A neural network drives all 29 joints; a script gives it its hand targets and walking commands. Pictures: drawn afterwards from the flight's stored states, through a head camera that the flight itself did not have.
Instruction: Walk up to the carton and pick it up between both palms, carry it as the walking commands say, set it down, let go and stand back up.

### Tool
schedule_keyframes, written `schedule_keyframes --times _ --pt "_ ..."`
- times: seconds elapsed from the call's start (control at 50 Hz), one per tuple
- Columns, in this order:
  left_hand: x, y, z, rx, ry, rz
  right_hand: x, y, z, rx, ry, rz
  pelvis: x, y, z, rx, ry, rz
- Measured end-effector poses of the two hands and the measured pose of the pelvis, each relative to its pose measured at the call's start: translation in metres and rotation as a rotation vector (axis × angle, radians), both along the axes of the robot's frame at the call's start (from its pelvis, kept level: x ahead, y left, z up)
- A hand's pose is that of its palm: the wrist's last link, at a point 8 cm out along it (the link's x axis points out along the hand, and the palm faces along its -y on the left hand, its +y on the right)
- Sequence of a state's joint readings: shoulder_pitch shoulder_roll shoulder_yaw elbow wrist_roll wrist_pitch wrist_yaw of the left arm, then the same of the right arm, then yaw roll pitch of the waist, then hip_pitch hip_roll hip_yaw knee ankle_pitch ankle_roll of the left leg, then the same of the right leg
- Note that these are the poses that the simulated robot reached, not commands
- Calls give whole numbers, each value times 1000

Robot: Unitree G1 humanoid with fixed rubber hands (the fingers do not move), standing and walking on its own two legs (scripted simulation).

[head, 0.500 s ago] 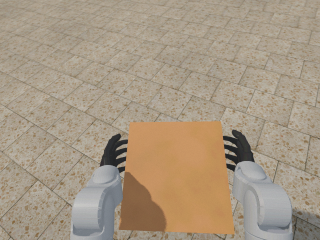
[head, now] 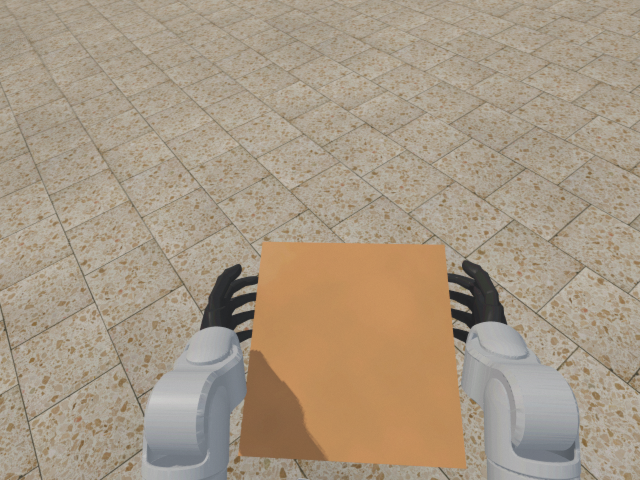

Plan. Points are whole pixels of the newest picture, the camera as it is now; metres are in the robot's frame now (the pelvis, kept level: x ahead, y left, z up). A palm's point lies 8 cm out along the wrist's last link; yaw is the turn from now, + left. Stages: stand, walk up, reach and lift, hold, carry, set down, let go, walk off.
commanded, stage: carry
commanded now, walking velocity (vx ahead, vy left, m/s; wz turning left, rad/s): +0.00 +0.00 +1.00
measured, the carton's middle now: (349, 356) +0.29 -0.01 -0.02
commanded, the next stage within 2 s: none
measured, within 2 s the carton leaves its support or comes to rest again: neither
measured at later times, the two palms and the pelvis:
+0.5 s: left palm (35, 425) +0.20 +0.30 +0.08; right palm (294, 308) +0.32 +0.05 +0.07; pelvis +0.01 +0.07 -0.01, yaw +25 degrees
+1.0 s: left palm out of the picture +0.02 +0.42 +0.06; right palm (98, 384) +0.24 +0.26 +0.06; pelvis -0.03 +0.13 -0.01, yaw +54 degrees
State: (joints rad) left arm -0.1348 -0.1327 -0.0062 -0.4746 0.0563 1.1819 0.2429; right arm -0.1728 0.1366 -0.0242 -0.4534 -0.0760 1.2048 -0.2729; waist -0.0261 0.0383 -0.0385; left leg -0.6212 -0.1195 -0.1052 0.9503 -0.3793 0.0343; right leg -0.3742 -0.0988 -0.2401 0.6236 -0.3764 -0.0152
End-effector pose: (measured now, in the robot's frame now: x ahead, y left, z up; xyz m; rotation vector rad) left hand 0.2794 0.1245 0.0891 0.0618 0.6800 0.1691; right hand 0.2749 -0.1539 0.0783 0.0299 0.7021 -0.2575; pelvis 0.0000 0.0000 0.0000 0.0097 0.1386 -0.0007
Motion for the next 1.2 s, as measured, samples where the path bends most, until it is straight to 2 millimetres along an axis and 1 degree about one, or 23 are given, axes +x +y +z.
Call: schedule_keyframes --times 0.08,0.14,0.18,0.24,0.28,0.34,0.42,0.52,0.56,0.64,0.74,0.8,0.84,0.88,0.94,1.0,1.06,1.14,1.2 --pt "-13 36 3 11 2 98 15 37 1 12 -1 99 1 11 2 21 6 98" --pt "-22 67 1 10 4 166 24 70 0 13 -3 166 2 25 0 32 6 163" --pt "-28 89 -2 6 -4 201 29 94 -2 9 -14 202 4 38 -5 35 -7 198" --pt "-37 123 -13 -4 -32 253 33 130 -9 4 -42 254 7 58 -22 15 -47 243" --pt "-48 140 -20 -26 -6 305 34 149 -14 -10 0 311 6 62 -20 23 -60 277" --pt "-64 158 -24 -38 34 365 35 172 -17 -22 42 376 5 66 -13 -5 -72 338" --pt "-76 173 -20 -29 25 434 40 195 -13 -15 33 443 5 66 -10 -21 -65 404" --pt "-82 179 -11 -2 5 472 45 207 -11 1 12 478 9 66 -10 -9 -36 461" --pt "-90 185 -5 1 -4 506 45 218 -5 -3 -1 510 9 67 -7 7 -30 510" --pt "-117 207 3 12 -9 608 42 254 2 11 -10 611 5 73 -1 40 -17 611" --pt "-160 239 4 16 2 728 27 307 3 20 -4 732 -4 90 -1 50 -19 728" --pt "-183 261 0 8 -8 776 14 338 3 15 -18 782 -12 108 -7 57 -30 773" --pt "-198 278 -7 10 -31 799 3 359 -2 15 -45 802 -19 121 -20 46 -65 798" --pt "-217 290 -16 -13 -33 851 -8 377 -9 -6 -26 855 -24 126 -24 52 -77 834" --pt "-244 296 -24 -49 12 917 -23 397 -15 -38 29 929 -29 128 -18 30 -95 892" --pt "-263 300 -25 -54 29 969 -33 413 -15 -41 45 981 -33 128 -14 8 -103 944" --pt "-275 302 -21 -41 27 1009 -39 424 -14 -30 43 1018 -35 126 -12 -5 -88 984" --pt "-282 302 -13 -11 18 1035 -42 430 -13 -4 32 1043 -36 124 -12 -8 -54 1021" --pt "-300 303 -3 0 0 1091 -53 444 -3 -1 7 1098 -37 124 -7 12 -33 1101"
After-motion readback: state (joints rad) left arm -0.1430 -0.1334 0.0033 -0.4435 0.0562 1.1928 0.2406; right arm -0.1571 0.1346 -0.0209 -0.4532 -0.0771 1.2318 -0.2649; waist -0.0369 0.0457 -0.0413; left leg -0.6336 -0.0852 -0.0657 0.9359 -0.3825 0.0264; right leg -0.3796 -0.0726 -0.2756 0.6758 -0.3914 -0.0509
